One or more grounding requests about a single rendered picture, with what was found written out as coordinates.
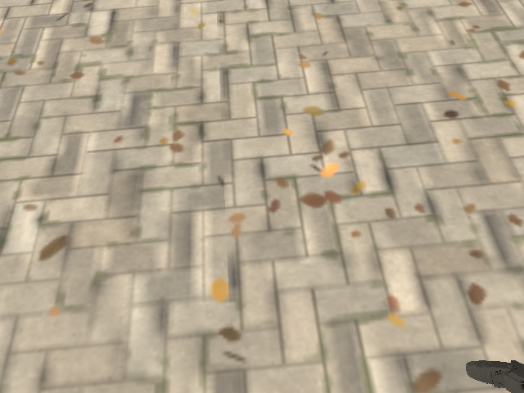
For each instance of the robot right hand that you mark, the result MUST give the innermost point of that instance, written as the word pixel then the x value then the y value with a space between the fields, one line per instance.
pixel 501 374

